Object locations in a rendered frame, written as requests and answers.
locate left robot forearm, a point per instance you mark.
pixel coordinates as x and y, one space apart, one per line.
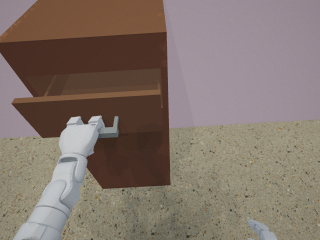
53 209

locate handle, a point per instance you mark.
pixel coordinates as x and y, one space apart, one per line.
109 132

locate drawer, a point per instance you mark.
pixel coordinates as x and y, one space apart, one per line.
132 95

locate left robot hand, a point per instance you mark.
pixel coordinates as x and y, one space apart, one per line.
80 138

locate right robot hand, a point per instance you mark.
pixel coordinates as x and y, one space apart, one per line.
261 230

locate cabinet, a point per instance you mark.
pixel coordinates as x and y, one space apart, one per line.
58 37

